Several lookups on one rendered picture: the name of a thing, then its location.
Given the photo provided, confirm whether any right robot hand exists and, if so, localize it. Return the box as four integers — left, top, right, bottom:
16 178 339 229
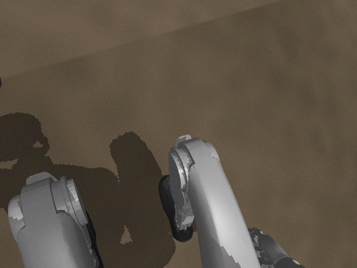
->
248 227 289 268

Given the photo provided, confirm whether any right robot arm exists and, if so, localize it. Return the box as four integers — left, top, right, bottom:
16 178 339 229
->
274 257 305 268

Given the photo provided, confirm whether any left robot foot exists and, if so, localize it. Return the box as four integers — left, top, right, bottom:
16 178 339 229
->
85 210 104 268

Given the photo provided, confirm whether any right robot foot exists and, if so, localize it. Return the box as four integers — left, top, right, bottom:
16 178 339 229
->
158 175 193 242

